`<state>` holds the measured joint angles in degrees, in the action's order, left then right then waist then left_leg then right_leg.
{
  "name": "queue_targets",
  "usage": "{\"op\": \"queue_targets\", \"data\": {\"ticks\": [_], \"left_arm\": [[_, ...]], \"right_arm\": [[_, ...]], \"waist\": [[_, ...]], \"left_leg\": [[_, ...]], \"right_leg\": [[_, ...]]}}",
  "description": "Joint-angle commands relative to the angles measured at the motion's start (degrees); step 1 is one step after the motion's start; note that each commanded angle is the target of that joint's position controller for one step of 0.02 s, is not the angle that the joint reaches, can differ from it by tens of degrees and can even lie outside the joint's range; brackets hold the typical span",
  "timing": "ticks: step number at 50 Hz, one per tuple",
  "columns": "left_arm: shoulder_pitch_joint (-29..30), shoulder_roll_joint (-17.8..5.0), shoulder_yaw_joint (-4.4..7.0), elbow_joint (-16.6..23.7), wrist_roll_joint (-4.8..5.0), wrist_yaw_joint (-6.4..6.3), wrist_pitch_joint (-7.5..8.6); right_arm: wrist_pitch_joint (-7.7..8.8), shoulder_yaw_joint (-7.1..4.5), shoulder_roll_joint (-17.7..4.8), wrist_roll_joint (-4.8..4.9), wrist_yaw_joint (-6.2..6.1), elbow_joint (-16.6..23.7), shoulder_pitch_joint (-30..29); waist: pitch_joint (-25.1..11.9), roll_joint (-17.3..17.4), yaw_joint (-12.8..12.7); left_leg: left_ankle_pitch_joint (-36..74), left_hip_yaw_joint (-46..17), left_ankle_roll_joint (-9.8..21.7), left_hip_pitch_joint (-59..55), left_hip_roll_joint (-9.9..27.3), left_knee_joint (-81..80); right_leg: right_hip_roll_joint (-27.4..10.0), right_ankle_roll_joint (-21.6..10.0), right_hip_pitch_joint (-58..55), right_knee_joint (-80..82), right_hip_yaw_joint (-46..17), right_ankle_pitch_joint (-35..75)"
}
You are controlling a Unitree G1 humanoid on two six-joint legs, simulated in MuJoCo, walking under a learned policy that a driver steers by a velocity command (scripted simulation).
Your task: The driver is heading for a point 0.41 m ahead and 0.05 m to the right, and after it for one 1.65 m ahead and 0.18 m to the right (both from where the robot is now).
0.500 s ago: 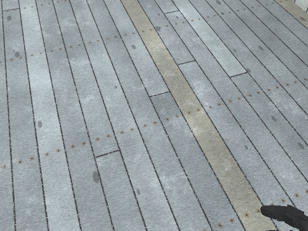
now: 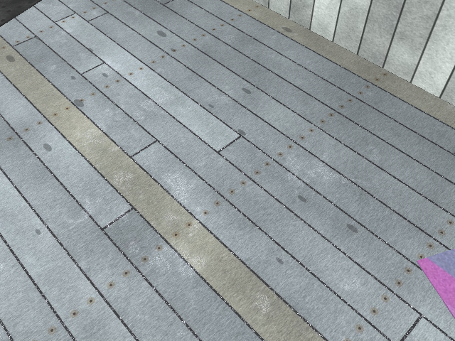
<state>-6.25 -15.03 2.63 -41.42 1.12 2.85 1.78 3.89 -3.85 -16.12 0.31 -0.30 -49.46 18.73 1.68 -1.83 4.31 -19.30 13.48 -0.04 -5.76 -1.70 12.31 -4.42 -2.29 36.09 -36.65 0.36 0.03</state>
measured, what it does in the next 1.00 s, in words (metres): walks ahead, turning right: right foot, then left foot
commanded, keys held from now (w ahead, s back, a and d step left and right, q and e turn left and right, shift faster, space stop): w+e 0.28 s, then e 0.02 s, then no key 0.70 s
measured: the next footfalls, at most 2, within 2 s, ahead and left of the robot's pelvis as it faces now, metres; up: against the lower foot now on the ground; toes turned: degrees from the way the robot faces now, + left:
right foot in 0.08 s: +0.21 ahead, -0.11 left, +0.00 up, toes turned -5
left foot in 0.52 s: +0.51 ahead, +0.04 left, +0.00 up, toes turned -17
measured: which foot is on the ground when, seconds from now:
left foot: down 0.00-0.06, up 0.08-0.50, down 0.52-1.00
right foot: up 0.00-0.06, down 0.08-0.52, up 0.54-0.80, down 0.82-1.00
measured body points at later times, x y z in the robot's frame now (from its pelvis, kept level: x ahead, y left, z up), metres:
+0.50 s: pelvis +0.28 -0.03 +0.00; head +0.31 -0.04 +0.45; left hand +0.41 +0.24 -0.11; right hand +0.43 -0.32 -0.08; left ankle +0.47 +0.05 -0.71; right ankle +0.17 -0.11 -0.73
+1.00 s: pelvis +0.39 -0.05 +0.00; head +0.39 -0.06 +0.45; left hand +0.54 +0.18 -0.12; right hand +0.44 -0.32 -0.12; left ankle +0.47 +0.05 -0.73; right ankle +0.33 -0.17 -0.73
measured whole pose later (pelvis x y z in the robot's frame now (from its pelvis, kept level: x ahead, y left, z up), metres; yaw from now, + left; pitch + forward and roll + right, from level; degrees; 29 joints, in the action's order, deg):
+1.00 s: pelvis +0.39 -0.05 +0.00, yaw -17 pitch -1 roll +1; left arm -14.8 -13.4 2.4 -48.6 -0.8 -1.8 -0.2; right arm 1.0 -1.2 -13.5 -0.8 0.2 -49.2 8.0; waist 1.4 0.8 0.3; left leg -11.0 0.3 0.5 17.4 -1.1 29.2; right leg -0.9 1.6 12.0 -31.6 -3.4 -18.9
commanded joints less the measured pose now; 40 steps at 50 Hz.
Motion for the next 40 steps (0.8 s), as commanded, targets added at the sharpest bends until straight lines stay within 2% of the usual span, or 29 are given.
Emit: {"op": "queue_targets", "data": {"ticks": [1,2,3,4,5,6,7,8,9,10,11,12,16,18,21,23,25,26,27,28,29,30,31,32,34,35,37,39,40], "left_arm": [[3.91,-5.16,1.54,6.46,0.00,0.92,0.62],[0.31,-6.53,2.36,6.04,0.02,0.91,0.40],[-7.02,-8.85,3.78,4.43,0.19,0.57,0.29],[-16.84,-12.70,5.77,2.07,0.23,-0.43,-0.08],[-18.62,-19.71,7.21,1.64,0.75,-1.35,-0.16],[-19.30,-16.83,6.07,3.48,0.45,-1.31,0.57],[-17.55,-13.07,4.85,3.22,-0.19,-1.21,1.21],[-14.46,-11.44,4.35,3.41,-0.10,-1.27,1.61],[-10.48,-9.62,3.71,4.08,-0.11,-1.34,1.62],[-8.22,-8.53,3.26,5.02,-0.78,-1.54,1.84],[-6.66,-8.28,3.15,5.69,-1.09,-1.71,1.78],[-6.16,-8.39,3.22,5.86,-0.85,-1.89,1.89],[-7.80,-11.18,3.95,4.81,-0.60,-3.37,1.61],[-10.03,-10.84,3.93,3.69,-0.48,-3.94,0.91],[-13.00,-9.91,3.52,1.79,-0.23,-4.26,0.27],[-12.95,-9.18,3.28,1.23,-0.48,-4.48,0.04],[-10.78,-8.22,2.99,1.29,-0.73,-4.63,-0.13],[-10.61,-6.95,2.60,1.64,-0.99,-4.56,-0.07],[-14.97,-4.66,1.76,2.28,-1.85,-4.37,0.33],[-22.89,-3.59,1.00,0.25,-0.80,-4.29,0.29],[-22.73,-7.81,1.69,-0.60,-0.55,-4.11,-0.38],[-17.58,-9.74,2.40,-0.12,-0.26,-4.33,-1.54],[-11.85,-9.17,2.43,0.51,-1.05,-4.84,-2.95],[-13.07,-7.92,2.31,0.92,-0.77,-5.02,-4.05],[-13.52,-6.48,1.86,-0.17,-0.79,-5.20,-4.94],[-13.69,-5.20,1.65,-1.09,-0.83,-5.36,-4.67],[-13.79,-4.49,1.46,-2.31,-1.31,-5.22,-4.12],[-14.22,-3.70,1.34,-3.52,-1.69,-4.83,-3.91],[-12.87,-4.01,1.27,-3.17,-2.40,-4.71,-3.89]], "right_arm": [[-0.91,-2.83,-11.43,0.68,-0.85,2.61,-0.92],[-1.42,-3.03,-12.18,0.73,-1.18,2.82,-1.31],[-1.89,-3.01,-12.44,0.81,-1.48,3.13,-2.24],[-1.72,-2.55,-11.76,0.55,-1.81,3.84,-2.54],[-0.28,0.15,-3.55,-1.71,-0.77,6.88,3.06],[2.24,0.46,-5.12,-0.38,0.15,7.51,-0.36],[3.74,-0.62,-8.80,2.06,0.92,9.31,-6.87],[4.52,-0.28,-8.19,2.12,0.93,10.03,-8.52],[4.58,-0.47,-7.88,0.58,0.50,9.40,-8.83],[4.13,-0.93,-8.52,-0.38,0.34,9.20,-7.83],[3.36,-1.09,-8.36,-0.72,0.42,9.07,-6.53],[2.75,-1.09,-7.82,-0.92,0.43,8.87,-5.93],[1.59,0.02,-4.58,-1.45,0.14,10.83,-12.00],[1.95,0.58,-3.44,-1.39,0.60,11.28,-15.35],[2.21,0.36,-4.26,-0.73,1.45,12.07,-18.00],[2.43,-0.29,-5.90,-1.13,1.77,12.08,-17.36],[2.95,-0.86,-6.75,-1.72,1.82,10.82,-13.04],[3.35,-1.15,-7.85,-2.46,1.60,10.14,-10.30],[3.60,-1.53,-11.18,-3.74,1.35,10.77,-8.01],[2.49,-1.18,-9.23,-3.50,1.34,9.57,-4.99],[1.65,-0.23,-5.76,-1.37,1.77,8.97,-3.99],[0.98,0.24,-4.90,-0.63,1.92,9.20,-6.69],[0.21,1.04,-3.22,-1.16,2.06,9.27,-9.75],[-0.13,1.13,-4.01,-1.37,2.03,9.43,-13.32],[-1.22,0.91,-4.20,-1.81,1.77,9.34,-16.75],[-1.69,0.70,-4.64,-1.99,1.42,8.89,-16.48],[-1.93,0.61,-5.24,-1.31,0.98,8.10,-15.40],[-2.17,0.85,-4.92,-0.60,0.67,7.36,-15.78],[-2.17,1.33,-3.73,-0.57,0.70,6.70,-14.76]], "waist": [[1.09,5.69,-2.34],[-1.62,6.92,-4.65],[-5.57,6.57,-8.97],[-10.59,3.65,-13.86],[-15.82,-11.50,-8.88],[-24.35,-7.91,-10.63],[-16.93,-4.24,-12.22],[-11.12,-0.73,-10.03],[-6.42,2.64,-7.39],[-4.91,0.45,-5.30],[-4.69,-0.18,-3.75],[-4.30,0.25,-3.15],[-1.10,-0.61,-4.23],[-2.41,-2.10,-6.45],[-3.80,-3.41,-8.03],[-4.35,-4.01,-7.29],[-5.26,-4.28,-4.37],[-7.19,-2.56,-3.13],[-13.85,5.31,-4.50],[-21.82,16.59,-4.66],[-22.61,12.97,-4.09],[-16.51,8.52,-3.38],[-11.02,3.40,-3.14],[-8.54,8.05,-5.91],[-4.88,11.88,-6.45],[-5.65,11.35,-6.43],[-8.01,9.75,-6.08],[-8.43,8.46,-7.05],[-7.55,7.48,-6.78]], "left_leg": [[52.10,-2.72,6.89,-2.23,18.15,5.66],[60.75,-2.03,6.21,-2.18,17.79,11.98],[63.42,-0.81,4.91,0.55,16.31,22.15],[52.96,-0.47,2.55,11.43,14.07,36.94],[3.13,-2.24,-1.47,39.04,4.17,58.83],[-15.06,-16.19,-1.49,48.17,-1.33,68.21],[-10.33,-19.21,0.16,53.63,2.40,68.24],[-5.30,-18.83,1.20,52.70,4.96,63.20],[-2.32,-18.24,0.89,49.44,6.80,57.74],[-0.50,-18.53,0.29,44.83,8.04,54.59],[0.38,-18.64,-0.59,42.00,8.37,52.67],[1.18,-18.01,-1.45,40.53,8.35,50.24],[12.79,-15.31,-4.40,37.90,5.72,34.12],[22.40,-14.00,-4.28,33.14,3.08,25.61],[27.92,-15.15,-2.93,30.96,1.53,19.66],[25.38,-16.69,-1.15,30.91,1.76,17.08],[25.67,-16.23,1.14,26.63,1.86,13.41],[36.07,-16.35,2.48,20.14,3.58,11.22],[57.58,-24.48,7.19,5.67,13.03,16.23],[63.06,-38.50,17.63,-6.48,23.87,16.24],[47.93,-44.32,18.29,-4.44,24.47,13.57],[36.22,-41.28,15.96,0.99,21.98,11.65],[25.94,-35.65,11.70,7.75,17.42,8.00],[20.10,-35.93,12.75,13.44,18.60,6.68],[12.46,-29.62,10.78,22.22,13.33,3.26],[12.15,-27.24,10.13,22.67,11.69,3.35],[14.69,-25.82,10.78,22.12,12.21,4.53],[7.40,-24.21,9.51,24.17,11.28,5.10],[0.42,-23.66,7.25,26.13,10.05,4.67]], "right_leg": [[3.12,-2.82,-1.13,1.04,4.24,-7.46],[5.35,-4.07,-6.60,0.68,5.85,-10.41],[7.76,-5.86,-16.60,3.02,6.52,-9.69],[6.57,-8.57,-33.63,6.22,1.25,-7.09],[-8.95,-18.83,-56.46,7.69,-28.16,-12.33],[-15.25,-23.82,-62.16,17.89,-49.21,-19.91],[-13.52,-19.86,-57.65,19.73,-40.83,-18.03],[-11.14,-17.40,-49.26,19.82,-33.47,-14.46],[-8.80,-15.62,-40.35,20.84,-27.65,-8.61],[-7.41,-15.45,-34.17,21.28,-24.09,0.35],[-6.42,-15.58,-30.48,22.65,-22.92,1.64],[-5.49,-15.46,-27.68,23.49,-21.15,3.53],[-1.21,-12.67,-20.08,22.80,-12.62,13.72],[1.02,-9.85,-19.28,20.45,-9.55,16.34],[-0.59,-8.11,-23.18,17.77,-12.17,12.20],[-2.54,-7.30,-27.63,13.66,-15.20,11.74],[-2.31,-5.78,-29.57,7.73,-16.37,13.53],[0.90,-3.85,-28.58,2.25,-15.21,12.93],[5.32,-0.98,-21.01,-8.92,-13.58,-1.69],[10.11,3.05,-11.04,-23.79,-10.37,-34.79],[8.04,4.35,-8.58,-28.75,-12.35,-40.92],[6.44,5.61,-6.46,-31.61,-11.85,-38.15],[5.17,5.72,-6.31,-28.69,-9.17,-36.10],[3.28,6.47,-8.19,-26.31,-9.24,-33.35],[2.28,7.02,-15.05,-14.34,-5.91,-30.82],[3.10,6.76,-17.85,-10.12,-4.15,-30.04],[3.03,5.87,-22.93,-2.10,-3.40,-21.03],[3.71,4.38,-28.93,6.73,-1.97,-11.32],[3.01,3.29,-30.77,9.34,-2.93,-8.89]]}}
Velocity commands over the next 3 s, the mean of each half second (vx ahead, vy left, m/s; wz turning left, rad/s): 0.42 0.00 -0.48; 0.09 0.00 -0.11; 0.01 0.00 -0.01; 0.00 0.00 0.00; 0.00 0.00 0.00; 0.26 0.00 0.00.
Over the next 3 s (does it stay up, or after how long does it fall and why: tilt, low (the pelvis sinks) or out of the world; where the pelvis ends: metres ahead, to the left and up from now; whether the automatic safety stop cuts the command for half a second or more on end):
stays up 0.52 -0.07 0.01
